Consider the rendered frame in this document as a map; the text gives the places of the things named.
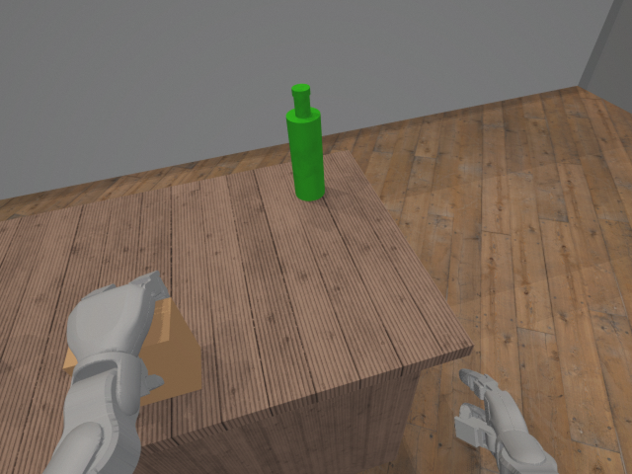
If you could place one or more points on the robot left forearm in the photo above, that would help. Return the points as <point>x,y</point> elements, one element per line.
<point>100,412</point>

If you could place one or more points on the left robot hand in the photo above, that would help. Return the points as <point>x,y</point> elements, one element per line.
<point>117,319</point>

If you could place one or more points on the table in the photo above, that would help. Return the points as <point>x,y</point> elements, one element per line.
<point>314,320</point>

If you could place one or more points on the right robot hand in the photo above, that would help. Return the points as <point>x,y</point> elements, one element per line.
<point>481,427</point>

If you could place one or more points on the sponge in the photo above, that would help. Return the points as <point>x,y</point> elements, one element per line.
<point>169,350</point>

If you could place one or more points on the robot right forearm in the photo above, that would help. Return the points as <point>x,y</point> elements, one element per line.
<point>518,452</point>

